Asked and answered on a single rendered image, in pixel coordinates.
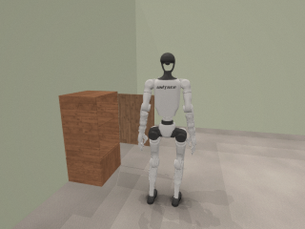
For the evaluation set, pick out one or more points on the robot right hand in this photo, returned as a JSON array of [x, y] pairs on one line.
[[192, 139]]

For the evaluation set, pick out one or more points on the left robot upper arm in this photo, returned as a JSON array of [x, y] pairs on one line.
[[146, 106]]

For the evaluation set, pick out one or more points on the robot left shin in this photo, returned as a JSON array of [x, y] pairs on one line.
[[152, 177]]

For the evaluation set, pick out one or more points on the robot left hand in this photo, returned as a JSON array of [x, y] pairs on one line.
[[140, 140]]

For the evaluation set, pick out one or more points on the right robot forearm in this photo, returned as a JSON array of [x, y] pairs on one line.
[[190, 122]]

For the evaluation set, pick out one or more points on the cupboard door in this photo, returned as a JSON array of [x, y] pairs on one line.
[[129, 107]]

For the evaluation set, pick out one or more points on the left robot forearm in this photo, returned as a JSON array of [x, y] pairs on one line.
[[143, 121]]

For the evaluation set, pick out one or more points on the right robot thigh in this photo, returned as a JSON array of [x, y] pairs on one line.
[[180, 135]]

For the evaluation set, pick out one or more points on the right robot upper arm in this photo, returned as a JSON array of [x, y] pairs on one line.
[[187, 95]]

